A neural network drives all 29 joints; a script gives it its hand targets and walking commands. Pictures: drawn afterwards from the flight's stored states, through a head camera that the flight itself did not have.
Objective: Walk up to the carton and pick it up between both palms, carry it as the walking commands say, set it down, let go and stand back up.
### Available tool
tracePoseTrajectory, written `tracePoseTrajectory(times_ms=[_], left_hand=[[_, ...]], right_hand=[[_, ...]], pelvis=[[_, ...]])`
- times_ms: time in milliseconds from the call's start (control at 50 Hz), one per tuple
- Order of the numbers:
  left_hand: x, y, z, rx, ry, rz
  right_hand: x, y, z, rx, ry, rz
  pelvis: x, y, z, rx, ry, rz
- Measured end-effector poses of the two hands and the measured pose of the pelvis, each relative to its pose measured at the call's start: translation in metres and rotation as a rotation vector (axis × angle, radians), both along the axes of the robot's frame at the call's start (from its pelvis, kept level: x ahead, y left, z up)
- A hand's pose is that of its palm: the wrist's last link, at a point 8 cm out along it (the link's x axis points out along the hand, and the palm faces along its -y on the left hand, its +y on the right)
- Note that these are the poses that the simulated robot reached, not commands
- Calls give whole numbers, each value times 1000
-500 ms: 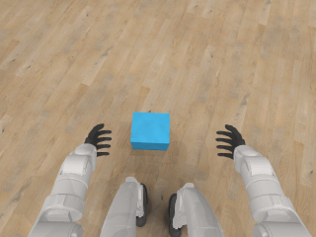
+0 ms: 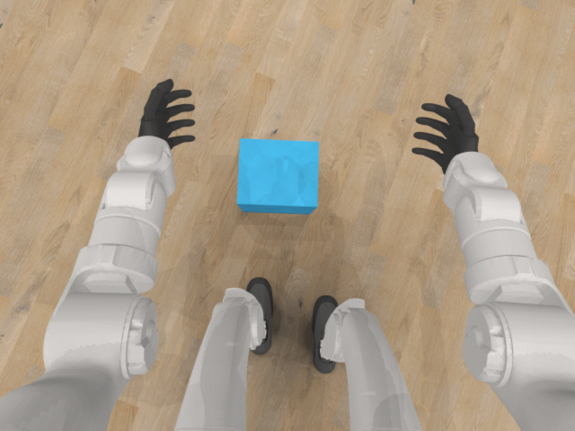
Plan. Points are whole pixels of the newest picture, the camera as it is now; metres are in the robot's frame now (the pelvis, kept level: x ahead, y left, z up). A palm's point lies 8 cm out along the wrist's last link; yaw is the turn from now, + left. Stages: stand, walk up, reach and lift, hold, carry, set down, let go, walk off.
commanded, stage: reach and lift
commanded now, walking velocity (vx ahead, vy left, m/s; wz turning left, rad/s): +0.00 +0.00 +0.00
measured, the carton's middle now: (277, 179) +0.52 +0.04 -0.57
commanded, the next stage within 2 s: none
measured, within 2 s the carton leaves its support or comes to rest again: neither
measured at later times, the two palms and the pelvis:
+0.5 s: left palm (164, 103) +0.53 +0.21 -0.13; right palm (428, 118) +0.53 -0.17 -0.14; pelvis +0.00 -0.01 -0.02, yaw +0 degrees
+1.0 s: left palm (198, 147) +0.52 +0.20 -0.33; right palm (383, 159) +0.52 -0.16 -0.33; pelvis -0.04 -0.02 -0.17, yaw +0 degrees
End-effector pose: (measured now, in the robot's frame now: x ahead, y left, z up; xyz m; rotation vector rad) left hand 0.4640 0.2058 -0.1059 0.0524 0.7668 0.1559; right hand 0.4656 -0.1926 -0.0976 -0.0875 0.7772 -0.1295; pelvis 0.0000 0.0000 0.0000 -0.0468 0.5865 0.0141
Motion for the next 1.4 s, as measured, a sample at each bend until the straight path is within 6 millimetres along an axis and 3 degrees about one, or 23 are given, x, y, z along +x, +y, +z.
tracePoseTrajectory(times_ms=[120, 240, 400, 500, 740, 920, 1040, 1400], left_hand=[[36, 5, 2, -2, -59, 6], [58, 3, 2, -5, -106, -1], [65, 2, -9, -4, -117, -8], [63, 4, -28, -9, -106, 2], [60, 2, -107, -7, -98, 22], [61, 4, -188, 17, -115, 20], [56, -5, -234, 13, -99, -1], [59, -8, -311, -17, -57, 44]], right_hand=[[37, 4, -1, 17, -74, 9], [62, 14, -5, 34, -133, 22], [68, 20, -21, 34, -154, 13], [66, 21, -40, 34, -143, 0], [64, 25, -115, 23, -127, -12], [61, 23, -194, 18, -134, -1], [50, 28, -240, 21, -111, 13], [61, 33, -315, 27, -80, 16]], pelvis=[[4, 1, -5, 2, 77, -12], [5, 0, -4, 1, 142, -20], [2, -6, -3, 6, 171, -21], [-2, -11, -17, 12, 202, -18], [-16, -18, -94, 17, 214, -8], [-40, -19, -141, 19, -51, 2], [-42, -19, -189, 18, -44, -12], [-49, -19, -276, 31, -87, -28]])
